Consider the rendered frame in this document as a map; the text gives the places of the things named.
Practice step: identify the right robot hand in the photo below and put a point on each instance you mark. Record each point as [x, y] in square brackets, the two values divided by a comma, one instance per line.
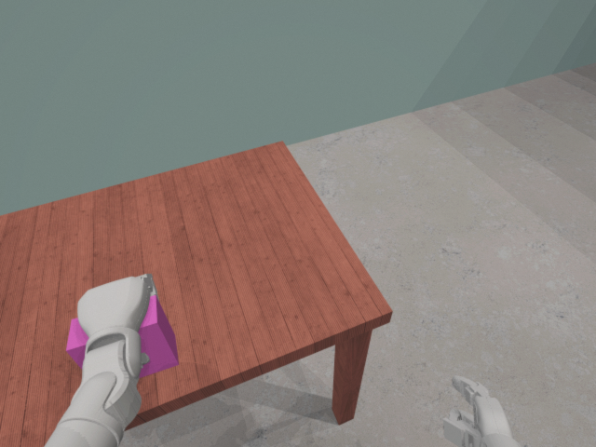
[466, 430]

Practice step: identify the left robot forearm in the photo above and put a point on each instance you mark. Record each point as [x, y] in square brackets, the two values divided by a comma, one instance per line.
[107, 400]

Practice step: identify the sponge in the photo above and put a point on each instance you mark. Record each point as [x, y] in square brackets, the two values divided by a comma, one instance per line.
[157, 340]

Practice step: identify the left robot hand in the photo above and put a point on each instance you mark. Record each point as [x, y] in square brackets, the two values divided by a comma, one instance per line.
[120, 303]

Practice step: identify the table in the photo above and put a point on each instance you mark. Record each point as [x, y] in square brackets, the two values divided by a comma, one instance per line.
[250, 268]

